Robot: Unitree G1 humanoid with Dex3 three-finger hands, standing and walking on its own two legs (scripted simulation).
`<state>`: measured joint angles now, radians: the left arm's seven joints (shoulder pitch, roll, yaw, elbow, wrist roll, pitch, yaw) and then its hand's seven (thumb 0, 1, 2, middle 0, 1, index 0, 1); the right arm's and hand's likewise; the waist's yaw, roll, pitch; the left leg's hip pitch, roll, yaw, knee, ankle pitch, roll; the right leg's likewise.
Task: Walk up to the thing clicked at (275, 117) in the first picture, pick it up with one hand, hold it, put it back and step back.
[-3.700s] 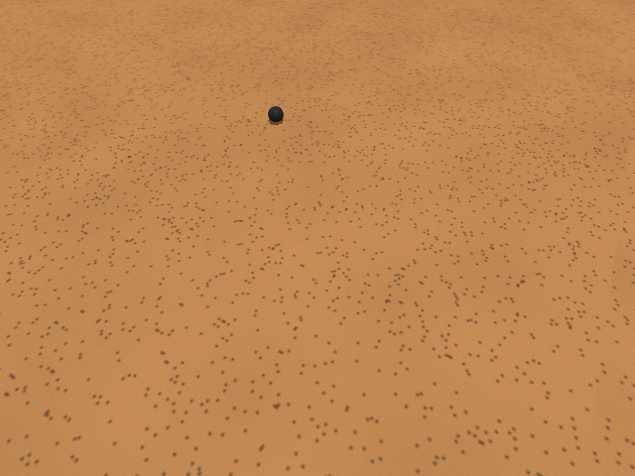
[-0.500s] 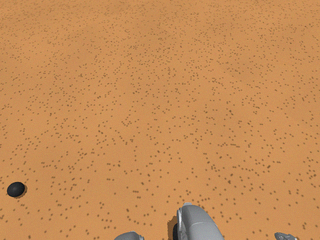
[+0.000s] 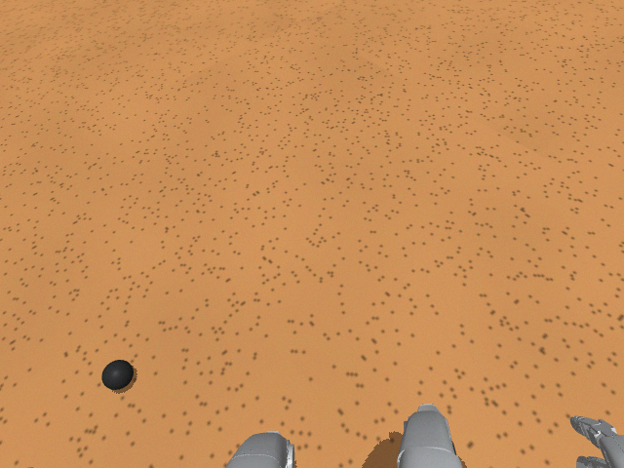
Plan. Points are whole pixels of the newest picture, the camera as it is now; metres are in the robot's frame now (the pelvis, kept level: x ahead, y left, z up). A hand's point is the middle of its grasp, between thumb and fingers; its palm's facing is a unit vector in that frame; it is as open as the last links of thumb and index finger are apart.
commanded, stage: walk up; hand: left
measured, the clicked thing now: (117, 374) +0.39 +0.67 -0.67
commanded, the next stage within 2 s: none
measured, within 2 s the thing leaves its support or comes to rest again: neither
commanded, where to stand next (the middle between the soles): -0.05 +0.54 m, yaw -15 degrees
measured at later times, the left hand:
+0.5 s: hand out of the picture +0.08 +0.47 -0.08, palm faces -0.08 -0.81 -0.58, open 7.4 cm
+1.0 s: hand out of the picture -0.02 +0.68 -0.11, palm faces -0.17 -0.83 -0.52, open 7.4 cm
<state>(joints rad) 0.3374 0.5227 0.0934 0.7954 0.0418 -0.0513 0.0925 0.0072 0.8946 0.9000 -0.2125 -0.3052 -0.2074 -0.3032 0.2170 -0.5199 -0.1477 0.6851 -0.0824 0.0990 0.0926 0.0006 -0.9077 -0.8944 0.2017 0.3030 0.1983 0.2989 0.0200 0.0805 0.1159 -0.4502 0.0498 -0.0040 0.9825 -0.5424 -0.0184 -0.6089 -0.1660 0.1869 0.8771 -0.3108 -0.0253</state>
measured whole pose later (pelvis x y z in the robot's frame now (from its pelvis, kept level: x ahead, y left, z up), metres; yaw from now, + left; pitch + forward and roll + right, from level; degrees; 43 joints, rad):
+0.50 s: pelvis -0.04 +0.18 +0.03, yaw -4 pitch -3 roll -1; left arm 0.25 0.40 0.04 0.76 0.01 -0.05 0.13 0.01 0.90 0.90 -0.21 -0.30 -0.21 -0.30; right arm 0.26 -0.44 -0.11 0.64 -0.07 0.13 0.06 0.00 -0.90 -0.89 0.21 0.30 0.20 0.30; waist -0.03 0.12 0.18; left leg -0.62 0.00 -0.10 1.45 -0.46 -0.02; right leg -0.44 -0.05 -0.04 0.79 -0.30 -0.04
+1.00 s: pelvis -0.12 +0.41 +0.02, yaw -10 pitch -1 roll -2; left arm 0.31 0.39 0.05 0.85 -0.02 -0.06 0.10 0.01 0.90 0.90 -0.21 -0.30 -0.20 -0.30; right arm 0.25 -0.42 -0.08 0.65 -0.07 0.12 0.05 0.00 -0.90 -0.89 0.21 0.30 0.21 0.30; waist -0.03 0.09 0.19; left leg -0.50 0.03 0.03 0.93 -0.40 0.04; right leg -0.42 0.06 -0.10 0.81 -0.39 -0.06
